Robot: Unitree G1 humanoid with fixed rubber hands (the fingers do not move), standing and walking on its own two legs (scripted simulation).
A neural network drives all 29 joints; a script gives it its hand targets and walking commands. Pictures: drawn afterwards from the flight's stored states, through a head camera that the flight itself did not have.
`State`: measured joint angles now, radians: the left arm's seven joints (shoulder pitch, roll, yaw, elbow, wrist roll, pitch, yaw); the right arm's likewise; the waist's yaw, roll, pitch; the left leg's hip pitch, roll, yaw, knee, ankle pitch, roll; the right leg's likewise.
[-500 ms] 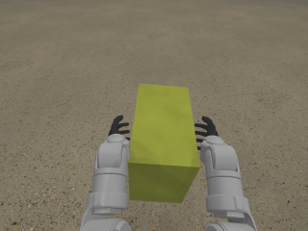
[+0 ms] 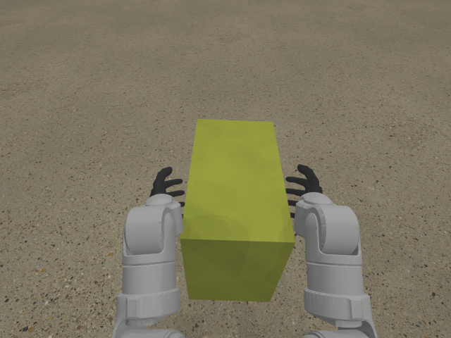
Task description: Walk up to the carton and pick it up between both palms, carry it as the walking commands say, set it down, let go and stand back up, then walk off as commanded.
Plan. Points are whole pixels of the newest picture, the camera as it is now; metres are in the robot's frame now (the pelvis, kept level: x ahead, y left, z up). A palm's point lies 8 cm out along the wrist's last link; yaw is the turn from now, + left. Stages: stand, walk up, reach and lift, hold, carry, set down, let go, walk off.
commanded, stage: carry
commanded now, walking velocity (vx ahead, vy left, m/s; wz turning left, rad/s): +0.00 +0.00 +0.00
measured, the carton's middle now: (232, 207) +0.40 +0.01 +0.01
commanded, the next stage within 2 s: none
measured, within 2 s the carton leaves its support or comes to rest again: neither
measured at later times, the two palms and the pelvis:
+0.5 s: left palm (115, 186) +0.36 +0.22 +0.12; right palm (251, 175) +0.39 -0.03 +0.12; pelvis +0.07 +0.05 +0.00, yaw +8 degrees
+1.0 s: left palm (36, 133) +0.56 +0.47 +0.09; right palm (137, 105) +0.68 +0.26 +0.09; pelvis +0.35 +0.21 +0.00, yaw +31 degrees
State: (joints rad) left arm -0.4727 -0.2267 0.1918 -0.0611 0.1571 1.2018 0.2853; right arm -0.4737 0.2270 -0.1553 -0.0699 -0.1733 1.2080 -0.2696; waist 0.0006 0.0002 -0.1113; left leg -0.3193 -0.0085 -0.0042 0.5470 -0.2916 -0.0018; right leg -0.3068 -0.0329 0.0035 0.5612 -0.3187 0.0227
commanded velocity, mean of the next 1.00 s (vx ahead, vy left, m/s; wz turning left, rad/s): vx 0.96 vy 0.00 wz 0.96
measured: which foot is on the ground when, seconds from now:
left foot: down 0.00-0.56, up 0.58-0.76, down 0.78-1.00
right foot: down 0.00-0.84, up 0.86-1.00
